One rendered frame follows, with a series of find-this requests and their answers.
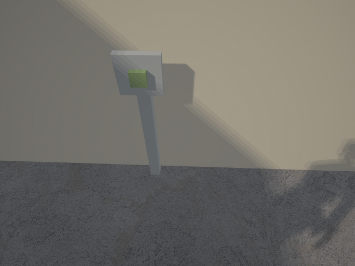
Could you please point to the button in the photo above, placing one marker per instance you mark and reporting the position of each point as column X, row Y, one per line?
column 138, row 78

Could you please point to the panel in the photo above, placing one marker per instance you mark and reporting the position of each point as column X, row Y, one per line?
column 151, row 61

